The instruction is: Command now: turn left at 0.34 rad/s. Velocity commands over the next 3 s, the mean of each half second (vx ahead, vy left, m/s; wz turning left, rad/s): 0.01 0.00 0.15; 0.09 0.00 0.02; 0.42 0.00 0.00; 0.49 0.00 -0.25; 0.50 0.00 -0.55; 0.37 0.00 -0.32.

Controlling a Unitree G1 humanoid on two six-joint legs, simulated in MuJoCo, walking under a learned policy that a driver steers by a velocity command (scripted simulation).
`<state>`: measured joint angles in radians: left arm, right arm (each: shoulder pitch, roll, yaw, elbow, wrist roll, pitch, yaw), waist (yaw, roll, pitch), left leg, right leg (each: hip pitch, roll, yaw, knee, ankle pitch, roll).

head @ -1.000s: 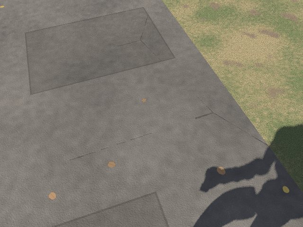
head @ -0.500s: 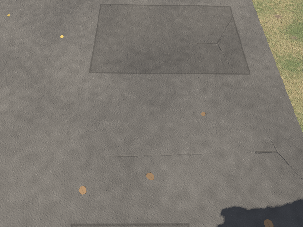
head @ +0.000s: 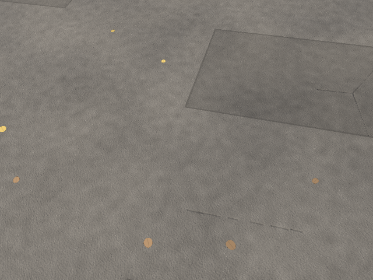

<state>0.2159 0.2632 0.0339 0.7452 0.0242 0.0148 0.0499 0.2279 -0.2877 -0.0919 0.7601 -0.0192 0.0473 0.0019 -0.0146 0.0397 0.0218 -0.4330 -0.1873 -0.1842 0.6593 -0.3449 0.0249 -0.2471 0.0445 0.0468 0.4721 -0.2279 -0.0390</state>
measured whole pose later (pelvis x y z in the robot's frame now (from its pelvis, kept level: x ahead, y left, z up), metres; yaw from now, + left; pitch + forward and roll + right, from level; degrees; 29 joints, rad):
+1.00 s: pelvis +0.02 +0.00 +0.00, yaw +3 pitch -1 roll +1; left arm 0.28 0.23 0.02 1.04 0.03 -0.02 -0.01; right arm 0.36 -0.24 -0.04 1.09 -0.02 -0.01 -0.02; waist -0.01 0.02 -0.01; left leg -0.07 -0.04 -0.07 0.36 -0.29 0.05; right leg -0.27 0.00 -0.05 0.63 -0.40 -0.07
